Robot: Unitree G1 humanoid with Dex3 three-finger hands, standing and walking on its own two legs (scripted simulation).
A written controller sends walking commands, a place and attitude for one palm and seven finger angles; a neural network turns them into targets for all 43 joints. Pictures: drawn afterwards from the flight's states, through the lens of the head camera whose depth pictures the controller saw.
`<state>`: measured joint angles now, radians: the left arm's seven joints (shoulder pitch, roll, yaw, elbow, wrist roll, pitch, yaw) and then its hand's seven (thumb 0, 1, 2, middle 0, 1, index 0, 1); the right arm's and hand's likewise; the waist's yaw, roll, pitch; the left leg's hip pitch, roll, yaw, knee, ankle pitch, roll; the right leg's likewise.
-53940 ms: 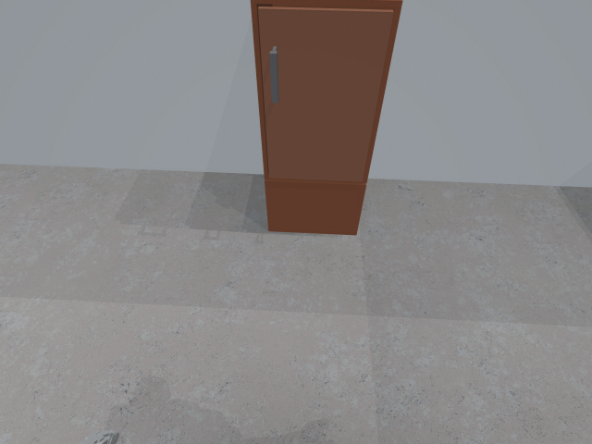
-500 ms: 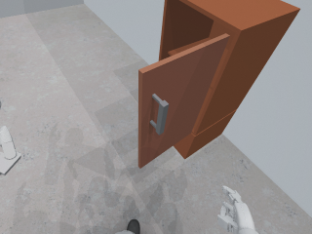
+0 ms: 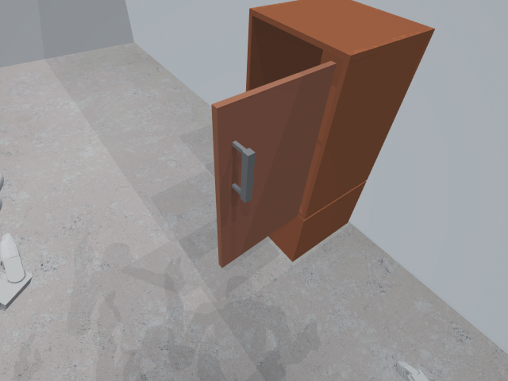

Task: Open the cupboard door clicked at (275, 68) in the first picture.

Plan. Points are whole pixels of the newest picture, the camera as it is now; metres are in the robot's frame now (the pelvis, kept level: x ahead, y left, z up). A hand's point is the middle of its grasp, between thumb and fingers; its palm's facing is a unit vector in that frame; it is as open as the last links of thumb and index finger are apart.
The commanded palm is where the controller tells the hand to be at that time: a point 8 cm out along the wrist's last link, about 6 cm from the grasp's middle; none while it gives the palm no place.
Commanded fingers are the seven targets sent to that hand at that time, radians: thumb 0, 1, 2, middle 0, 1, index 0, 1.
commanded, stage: stop stepping back and stand still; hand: left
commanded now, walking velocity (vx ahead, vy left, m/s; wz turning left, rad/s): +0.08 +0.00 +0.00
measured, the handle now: (241, 172) +0.56 +0.08 -0.01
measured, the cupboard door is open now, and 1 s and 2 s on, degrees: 93 93 93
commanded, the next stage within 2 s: let the arm hang, fingers relaxed in 0.50 s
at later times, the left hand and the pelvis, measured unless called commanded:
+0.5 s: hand out of the picture +0.14 +0.29 +0.15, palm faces +0.51 -0.77 -0.39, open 7.4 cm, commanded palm +0.08 +0.32 +0.18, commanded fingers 0.00 0.90 0.90 -0.20 -0.30 -0.20 -0.30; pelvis -0.04 +0.01 -0.01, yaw +2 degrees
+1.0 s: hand out of the picture -0.01 +0.18 -0.17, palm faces +0.11 -0.97 -0.20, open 6.8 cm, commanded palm none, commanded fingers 0.00 0.90 0.90 -0.20 -0.30 -0.20 -0.30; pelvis -0.05 +0.00 +0.00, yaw +4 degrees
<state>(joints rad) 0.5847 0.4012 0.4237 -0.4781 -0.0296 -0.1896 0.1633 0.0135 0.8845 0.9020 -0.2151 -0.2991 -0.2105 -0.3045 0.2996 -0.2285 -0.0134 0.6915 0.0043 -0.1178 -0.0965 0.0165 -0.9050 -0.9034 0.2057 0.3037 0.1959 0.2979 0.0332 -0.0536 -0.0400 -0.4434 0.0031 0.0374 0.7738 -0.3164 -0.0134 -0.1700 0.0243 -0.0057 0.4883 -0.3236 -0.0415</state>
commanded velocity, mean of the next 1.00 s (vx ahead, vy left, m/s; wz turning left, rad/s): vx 0.05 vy -0.01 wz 0.00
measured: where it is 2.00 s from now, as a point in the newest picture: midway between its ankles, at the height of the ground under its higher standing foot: outside the picture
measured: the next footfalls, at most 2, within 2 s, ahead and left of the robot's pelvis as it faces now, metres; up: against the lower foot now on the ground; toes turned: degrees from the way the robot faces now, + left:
left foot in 0.06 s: +0.03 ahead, +0.12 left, +0.00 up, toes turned +4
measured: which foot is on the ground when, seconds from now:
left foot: up 0.00-0.04, down 0.06-1.00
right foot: down 0.00-1.00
